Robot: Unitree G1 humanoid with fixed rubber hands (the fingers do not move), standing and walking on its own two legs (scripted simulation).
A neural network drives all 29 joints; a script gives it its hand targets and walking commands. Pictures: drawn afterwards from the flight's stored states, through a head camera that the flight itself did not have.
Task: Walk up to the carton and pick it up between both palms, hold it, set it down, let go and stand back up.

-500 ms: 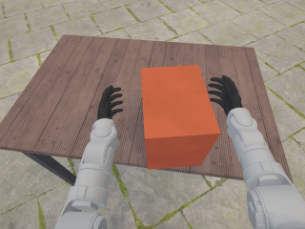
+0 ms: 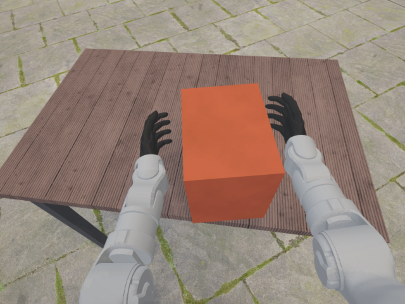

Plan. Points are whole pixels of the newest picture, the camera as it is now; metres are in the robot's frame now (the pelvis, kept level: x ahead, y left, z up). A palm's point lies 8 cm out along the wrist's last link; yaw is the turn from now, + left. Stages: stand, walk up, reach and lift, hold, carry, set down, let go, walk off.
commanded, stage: reach and lift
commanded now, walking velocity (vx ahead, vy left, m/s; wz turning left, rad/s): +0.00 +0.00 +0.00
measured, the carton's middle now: (224, 155) +0.42 +0.02 +0.02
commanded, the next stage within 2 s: none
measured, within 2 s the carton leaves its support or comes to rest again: neither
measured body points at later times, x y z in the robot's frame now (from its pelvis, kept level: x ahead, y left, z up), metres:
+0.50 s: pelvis +0.00 +0.00 +0.00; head +0.08 -0.01 +0.44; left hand +0.40 +0.16 +0.07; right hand +0.46 -0.09 +0.06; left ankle -0.02 +0.16 -0.74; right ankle +0.05 -0.09 -0.74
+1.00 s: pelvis +0.00 -0.01 +0.01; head +0.07 +0.00 +0.45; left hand +0.39 +0.16 +0.06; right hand +0.44 -0.09 +0.06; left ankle -0.02 +0.16 -0.74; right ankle +0.05 -0.09 -0.74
